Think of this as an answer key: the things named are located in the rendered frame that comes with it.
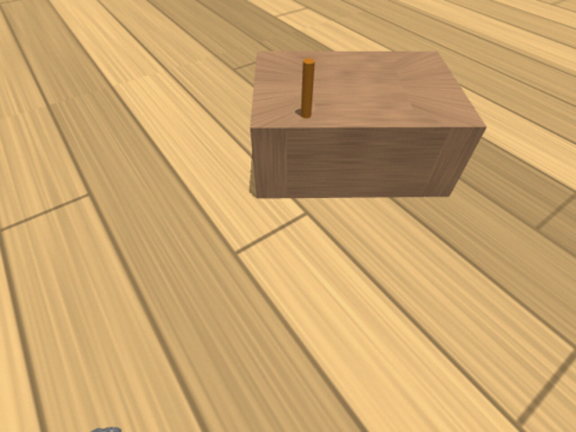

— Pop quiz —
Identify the can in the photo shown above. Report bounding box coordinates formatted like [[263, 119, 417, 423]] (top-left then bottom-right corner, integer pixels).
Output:
[[301, 58, 315, 118]]

